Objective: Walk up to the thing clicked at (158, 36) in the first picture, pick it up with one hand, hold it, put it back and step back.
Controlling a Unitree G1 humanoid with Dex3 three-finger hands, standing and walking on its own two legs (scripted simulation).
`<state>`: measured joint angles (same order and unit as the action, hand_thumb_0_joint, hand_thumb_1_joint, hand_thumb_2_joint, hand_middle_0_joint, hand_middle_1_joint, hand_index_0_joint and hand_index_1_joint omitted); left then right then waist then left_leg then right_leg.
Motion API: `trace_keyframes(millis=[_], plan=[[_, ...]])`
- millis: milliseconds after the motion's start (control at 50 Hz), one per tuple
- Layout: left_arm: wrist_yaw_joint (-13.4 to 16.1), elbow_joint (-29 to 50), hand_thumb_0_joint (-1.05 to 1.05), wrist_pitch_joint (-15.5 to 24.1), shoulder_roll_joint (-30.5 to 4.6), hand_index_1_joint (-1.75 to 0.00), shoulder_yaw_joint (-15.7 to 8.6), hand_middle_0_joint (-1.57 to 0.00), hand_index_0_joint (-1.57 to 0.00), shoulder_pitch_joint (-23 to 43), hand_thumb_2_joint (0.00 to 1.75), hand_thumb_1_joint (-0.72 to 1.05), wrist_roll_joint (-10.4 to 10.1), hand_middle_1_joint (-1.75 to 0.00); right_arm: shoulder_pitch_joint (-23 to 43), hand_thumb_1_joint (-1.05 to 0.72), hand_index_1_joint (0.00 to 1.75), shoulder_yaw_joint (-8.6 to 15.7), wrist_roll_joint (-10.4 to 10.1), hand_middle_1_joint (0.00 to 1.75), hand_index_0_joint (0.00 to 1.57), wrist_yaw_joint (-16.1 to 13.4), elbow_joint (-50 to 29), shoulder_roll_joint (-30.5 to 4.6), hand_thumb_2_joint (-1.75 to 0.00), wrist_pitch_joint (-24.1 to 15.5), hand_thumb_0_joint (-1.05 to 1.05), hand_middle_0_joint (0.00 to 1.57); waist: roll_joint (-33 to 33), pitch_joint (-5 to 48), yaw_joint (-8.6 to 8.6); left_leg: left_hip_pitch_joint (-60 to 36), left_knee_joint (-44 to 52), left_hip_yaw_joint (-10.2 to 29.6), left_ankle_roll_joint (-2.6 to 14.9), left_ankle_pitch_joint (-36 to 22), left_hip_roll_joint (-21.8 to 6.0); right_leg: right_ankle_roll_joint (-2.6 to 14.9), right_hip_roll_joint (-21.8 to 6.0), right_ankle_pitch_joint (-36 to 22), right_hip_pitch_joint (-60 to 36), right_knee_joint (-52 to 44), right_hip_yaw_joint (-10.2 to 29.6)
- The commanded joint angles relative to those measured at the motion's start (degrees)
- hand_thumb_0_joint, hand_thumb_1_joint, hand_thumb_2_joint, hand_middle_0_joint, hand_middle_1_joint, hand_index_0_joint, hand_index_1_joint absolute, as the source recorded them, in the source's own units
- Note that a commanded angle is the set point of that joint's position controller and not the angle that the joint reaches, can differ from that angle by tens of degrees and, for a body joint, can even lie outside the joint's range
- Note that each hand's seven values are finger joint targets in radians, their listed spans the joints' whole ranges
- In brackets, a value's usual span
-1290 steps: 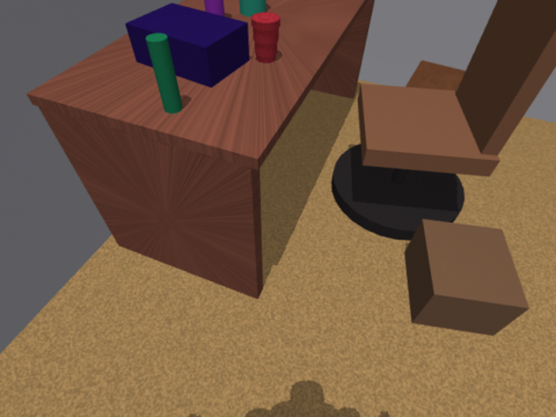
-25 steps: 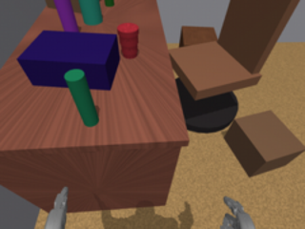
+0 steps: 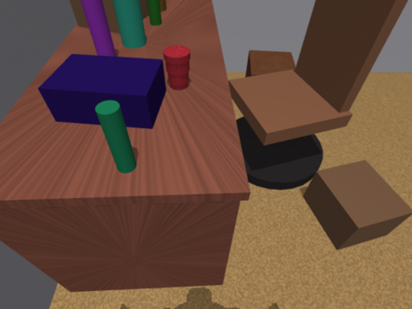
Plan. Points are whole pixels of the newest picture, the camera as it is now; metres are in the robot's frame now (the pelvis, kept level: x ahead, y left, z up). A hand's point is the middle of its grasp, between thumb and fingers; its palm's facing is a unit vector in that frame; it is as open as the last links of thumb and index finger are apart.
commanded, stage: home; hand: left
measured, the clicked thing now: (118, 140) +0.47 +0.20 +0.07
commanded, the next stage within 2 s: stand in 1.50 s
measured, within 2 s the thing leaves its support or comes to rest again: neither
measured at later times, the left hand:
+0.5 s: hand out of the picture +0.03 +0.25 -0.13, palm faces -0.03 -0.93 -0.37, open 17.5 cm
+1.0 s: hand out of the picture +0.07 +0.25 -0.13, palm faces -0.03 -0.93 -0.36, open 17.6 cm
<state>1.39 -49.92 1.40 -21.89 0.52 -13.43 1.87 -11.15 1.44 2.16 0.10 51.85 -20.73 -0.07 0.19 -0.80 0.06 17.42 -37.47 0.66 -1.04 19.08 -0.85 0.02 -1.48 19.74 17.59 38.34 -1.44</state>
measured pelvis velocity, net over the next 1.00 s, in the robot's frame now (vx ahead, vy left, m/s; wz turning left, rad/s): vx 0.00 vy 0.00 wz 0.00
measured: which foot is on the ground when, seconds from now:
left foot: down 0.00-1.00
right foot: down 0.00-1.00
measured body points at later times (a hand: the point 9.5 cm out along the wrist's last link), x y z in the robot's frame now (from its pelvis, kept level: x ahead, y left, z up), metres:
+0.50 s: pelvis -0.02 -0.01 +0.02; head -0.02 -0.02 +0.47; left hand +0.04 +0.30 -0.11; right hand +0.04 -0.30 -0.12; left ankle +0.01 +0.13 -0.72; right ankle +0.01 -0.12 -0.72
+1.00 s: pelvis +0.00 +0.00 +0.02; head +0.01 -0.01 +0.47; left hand +0.07 +0.30 -0.11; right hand +0.07 -0.30 -0.11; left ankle +0.01 +0.13 -0.72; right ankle +0.01 -0.12 -0.72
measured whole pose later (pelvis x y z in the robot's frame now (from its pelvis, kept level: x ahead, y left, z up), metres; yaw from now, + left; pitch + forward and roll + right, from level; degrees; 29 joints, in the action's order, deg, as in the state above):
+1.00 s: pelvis +0.00 +0.00 +0.02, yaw +0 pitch -2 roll +0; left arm 0.0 -66.5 0.9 -19.8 0.6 -6.2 0.6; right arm -7.6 -1.2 1.0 -0.1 64.4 -20.1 -0.6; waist 0.8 -2.4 0.1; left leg 7.6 -19.5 0.7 -1.4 9.8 -1.2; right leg -0.2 -0.9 10.4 7.8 20.2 -1.7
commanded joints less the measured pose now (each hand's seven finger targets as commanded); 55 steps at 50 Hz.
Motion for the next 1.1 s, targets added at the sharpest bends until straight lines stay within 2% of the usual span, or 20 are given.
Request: trace_keyframes(millis=[0, 20, 80, 160, 200, 340, 380, 460, 500, 520, 560, 600, 660, 780, 800, 840, 900, 940, 1020, 1080], plan=[[0.15, 0.49, 0.0, 1.82, -10.76, -0.05, -2.13, -0.05, -0.05, 3.91, 0.04, -0.57, -0.31, -0.05, 3.79, -0.9, 0.3, 1.77, -0.53, 0.3, 0.2, -0.17, -1.53, -9.55, -0.9, -1.55, 0.0, 0.2, 0.08, 3.33, -0.03, -4.35, 10.45, 5.52, 3.29, -7.37, -3.93, 3.51, -5.12, -8.61, -2.36, -12.47, 6.96], [0.11, -0.62, 0.0, 1.79, -11.06, -0.05, -1.99, -0.05, -0.05, 4.46, 0.04, -0.58, -0.34, -0.05, 3.42, -0.9, 0.3, 1.5, -0.56, 0.3, 0.2, -0.17, -0.6, -9.5, -0.9, -1.58, 0.0, 0.2, -0.57, 3.22, -0.3, -5.05, 11.11, 5.53, 3.0, -8.29, -3.95, 3.47, -5.53, -9.45, -2.88, -13.36, 7.27], [0.0, -3.58, 0.0, 1.51, -11.63, -0.04, -1.77, -0.05, -0.05, 5.47, 0.03, -0.59, -0.68, -0.04, 3.46, -0.9, 0.3, 0.95, -0.55, 0.3, 0.2, -0.06, 1.85, -10.02, -0.9, -1.31, 0.0, 0.2, -0.59, 1.05, -0.3, -5.32, 14.49, 5.55, 2.84, -5.12, -3.91, 2.75, -5.64, -4.64, -3.14, -16.99, 7.78], [-0.18, -7.01, 0.0, 1.35, -11.86, -0.04, -1.71, -0.05, -0.05, 5.55, 0.03, -0.59, -0.92, -0.04, 4.09, -0.9, 0.3, 0.67, -0.69, 0.3, 0.2, -0.11, 4.19, -10.82, -0.9, -1.51, 0.0, 0.2, -0.06, 0.24, 0.27, -5.64, 17.3, 6.16, 2.71, -5.11, -4.73, 2.18, -5.18, -4.81, -5.61, -18.46, 7.11], [-0.3, -8.27, 0.0, 1.33, -11.93, -0.04, -1.73, -0.05, -0.05, 5.69, 0.03, -0.59, -0.85, -0.04, 3.37, -0.9, 0.3, 0.49, -0.84, 0.3, 0.2, -0.08, 5.21, -10.57, -0.9, -1.41, 0.0, 0.2, -0.73, -0.71, 0.21, -5.43, 18.16, 6.03, 2.51, -3.82, -4.59, 1.97, -5.21, -2.41, -5.53, -19.77, 7.29], [-0.46, -11.15, 0.0, 1.09, -11.4, -0.04, -1.79, -0.05, -0.05, 6.35, 0.03, -0.59, -0.99, -0.04, 3.56, -0.9, 0.3, 0.33, -0.96, 0.3, 0.2, -0.3, 7.39, -10.55, -0.9, -1.46, 0.0, 0.2, -0.18, -1.46, 0.54, -6.16, 19.58, 6.04, 2.04, -4.46, -4.83, 1.62, -5.35, -2.79, -6.06, -21.61, 7.22], [-0.46, -11.46, 0.0, 1.07, -11.74, -0.05, -1.9, -0.05, -0.05, 6.84, 0.04, -0.57, -0.84, -0.05, 3.21, -0.9, 0.3, 0.51, -1.06, 0.3, 0.2, -0.25, 7.75, -10.56, -0.9, -1.23, 0.0, 0.2, -1.55, -1.81, 0.29, -6.98, 18.78, 5.46, 1.97, -3.79, -4.33, 1.5, -5.56, 1.39, -4.46, -23.72, 7.99], [-0.51, -12.04, 0.0, 1.01, -11.37, -0.04, -2.0, -0.05, -0.05, 7.32, 0.04, -0.58, -1.08, -0.05, 2.93, -0.9, 0.3, 0.34, -1.06, 0.3, 0.2, -0.19, 8.3, -10.21, -0.9, -1.25, 0.0, 0.2, -0.32, -1.35, 0.3, -6.72, 19.46, 5.39, 2.04, -5.24, -4.61, 1.44, -5.59, -1.02, -6.06, -23.73, 7.9], [-0.57, -12.46, 0.0, 0.88, -11.2, -0.05, -2.11, -0.05, -0.05, 7.3, 0.04, -0.58, -1.1, -0.05, 3.22, -0.9, 0.3, 0.24, -0.97, 0.3, 0.2, -0.27, 8.54, -10.39, -0.9, -1.29, 0.0, 0.2, 0.79, -1.35, 0.49, -5.86, 20.01, 5.52, 1.98, -4.02, -4.79, 1.25, -5.27, -1.86, -6.88, -23.1, 7.3], [-0.55, -12.55, 0.0, 0.81, -11.57, -0.05, -2.2, -0.05, -0.05, 7.5, 0.04, -0.58, -1.03, -0.05, 3.32, -0.9, 0.3, 0.29, -0.98, 0.3, 0.2, -0.24, 8.51, -10.41, -0.9, -1.19, 0.0, 0.2, -0.19, -1.85, 0.54, -5.31, 20.22, 5.51, 1.92, -2.88, -4.48, 1.16, -5.36, 0.51, -6.15, -23.64, 7.45], [-0.59, -12.49, 0.0, 0.75, -11.52, -0.05, -2.28, -0.05, -0.05, 8.27, 0.04, -0.57, -1.06, -0.05, 2.83, -0.9, 0.3, 0.22, -1.02, 0.3, 0.2, -0.31, 8.68, -10.4, -0.9, -1.12, 0.0, 0.2, -0.58, -1.18, 0.33, -5.55, 20.18, 5.36, 1.99, -4.15, -4.7, 1.21, -5.48, -0.35, -6.77, -23.73, 7.67], [-0.65, -12.88, 0.0, 0.7, -11.08, -0.04, -2.14, -0.05, -0.05, 7.87, 0.03, -0.58, -1.1, -0.04, 3.54, -0.9, 0.3, 0.21, -1.04, 0.3, 0.2, -0.46, 8.71, -10.91, -0.9, -1.33, 0.0, 0.2, 1.23, -0.4, 0.42, -5.97, 20.68, 5.83, 2.03, -5.56, -5.42, 1.25, -5.37, -4.5, -8.14, -22.6, 7.06], [-0.67, -13.16, 0.0, 0.86, -10.95, -0.05, -2.06, -0.05, -0.05, 8.17, 0.04, -0.58, -1.3, -0.05, 3.52, -0.9, 0.3, -0.15, -1.19, 0.3, 0.2, -0.5, 8.94, -10.63, -0.9, -1.57, 0.0, 0.2, 0.59, 0.88, 0.51, -6.7, 20.77, 5.49, 1.88, -9.89, -5.57, 1.11, -5.65, -10.22, -10.51, -21.81, 6.74], [-0.73, -13.55, 0.0, 0.65, -10.66, -0.04, -1.96, -0.05, -0.05, 8.89, 0.03, -0.59, -1.35, -0.04, 4.13, -0.9, 0.3, -0.15, -1.27, 0.3, 0.2, -0.72, 9.58, -11.29, -0.9, -1.54, 0.0, 0.2, 0.82, 0.65, 0.35, -7.28, 21.24, 5.4, 1.81, -10.54, -5.85, 1.05, -5.62, -10.78, -10.79, -22.21, 6.34], [-0.71, -13.5, 0.0, 0.68, -10.58, -0.04, -1.97, -0.05, -0.05, 8.93, 0.02, -0.6, -1.29, -0.04, 4.32, -0.9, 0.3, -0.11, -1.29, 0.3, 0.2, -0.74, 9.52, -11.42, -0.9, -1.56, 0.0, 0.2, 0.66, 1.54, 0.36, -7.72, 21.15, 5.43, 1.9, -11.68, -6.22, 1.07, -5.81, -12.63, -11.67, -21.96, 6.32], [-0.75, -13.72, 0.0, 0.61, -10.44, -0.04, -1.94, -0.05, -0.05, 8.64, 0.03, -0.58, -1.34, -0.05, 4.56, -0.9, 0.3, -0.18, -1.31, 0.3, 0.2, -0.78, 9.65, -11.54, -0.9, -1.57, 0.0, 0.2, 1.35, 1.02, 0.4, -7.58, 21.55, 5.34, 1.85, -11.37, -5.99, 0.81, -5.67, -12.85, -11.53, -22.15, 6.05], [-0.74, -13.97, 0.0, 0.39, -10.66, -0.04, -2.09, -0.05, -0.05, 9.01, 0.03, -0.59, -1.29, -0.04, 4.94, -0.9, 0.3, -0.13, -1.3, 0.3, 0.2, -0.82, 9.81, -11.31, -0.9, -1.46, 0.0, 0.2, 0.35, -0.09, 0.39, -8.1, 22.12, 5.4, 1.67, -9.13, -5.89, 0.76, -5.4, -9.37, -9.67, -22.39, 5.81], [-0.82, -13.97, 0.0, 0.36, -10.52, -0.04, -2.09, -0.05, -0.05, 8.96, 0.03, -0.59, -1.32, -0.04, 4.96, -0.9, 0.3, -0.06, -1.27, 0.3, 0.2, -0.82, 9.83, -11.63, -0.9, -1.53, 0.0, 0.2, 0.55, 0.09, 0.34, -7.9, 22.49, 5.52, 1.71, -9.08, -5.99, 0.85, -5.49, -10.3, -10.26, -22.47, 5.84], [-0.67, -13.71, 0.0, 0.67, -10.44, -0.04, -2.15, -0.05, -0.05, 9.28, 0.03, -0.59, -1.37, -0.04, 5.24, -0.9, 0.3, 0.05, -1.41, 0.3, 0.2, -0.84, 9.67, -11.48, -0.9, -1.72, 0.0, 0.2, -0.58, 2.86, 0.22, -10.36, 21.25, 4.98, 1.75, -16.81, -6.43, 0.87, -6.08, -17.78, -12.37, -21.61, 5.81], [-0.61, -13.64, 0.0, 0.75, -9.99, -0.04, -2.03, -0.05, -0.05, 9.4, 0.03, -0.59, -1.37, -0.04, 5.83, -0.9, 0.3, 0.08, -1.55, 0.3, 0.2, -0.82, 9.78, -11.58, -0.9, -1.65, 0.0, 0.2, 0.02, 2.96, 0.13, -11.02, 20.82, 4.81, 1.69, -17.12, -6.33, 0.53, -6.11, -18.5, -12.46, -22.23, 5.57]])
